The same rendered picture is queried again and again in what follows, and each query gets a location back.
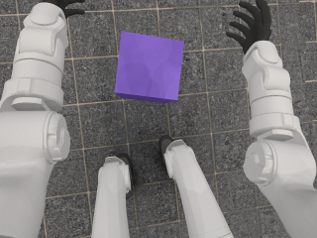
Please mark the left robot forearm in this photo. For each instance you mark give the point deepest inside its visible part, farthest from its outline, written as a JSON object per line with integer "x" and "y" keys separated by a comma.
{"x": 38, "y": 64}

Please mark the right robot forearm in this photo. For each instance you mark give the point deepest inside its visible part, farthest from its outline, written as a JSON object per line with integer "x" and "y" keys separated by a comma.
{"x": 270, "y": 96}

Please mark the left robot foot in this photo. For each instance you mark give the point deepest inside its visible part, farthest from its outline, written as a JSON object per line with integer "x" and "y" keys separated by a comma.
{"x": 126, "y": 159}

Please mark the right robot hand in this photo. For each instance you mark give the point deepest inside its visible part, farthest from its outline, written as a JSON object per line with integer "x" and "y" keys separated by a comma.
{"x": 259, "y": 27}

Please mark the right robot thigh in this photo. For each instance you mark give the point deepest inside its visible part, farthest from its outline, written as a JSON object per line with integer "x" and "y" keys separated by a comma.
{"x": 204, "y": 218}

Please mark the carton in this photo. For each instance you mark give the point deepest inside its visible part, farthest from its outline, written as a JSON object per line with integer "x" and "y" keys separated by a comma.
{"x": 149, "y": 68}

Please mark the robot left upper arm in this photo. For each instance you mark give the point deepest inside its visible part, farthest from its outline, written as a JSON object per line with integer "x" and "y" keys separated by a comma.
{"x": 31, "y": 143}

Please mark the robot right upper arm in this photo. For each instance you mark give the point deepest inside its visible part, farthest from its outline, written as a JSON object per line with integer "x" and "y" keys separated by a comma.
{"x": 284, "y": 172}

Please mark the left robot hand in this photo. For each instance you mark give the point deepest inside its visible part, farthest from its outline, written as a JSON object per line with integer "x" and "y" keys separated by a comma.
{"x": 63, "y": 3}

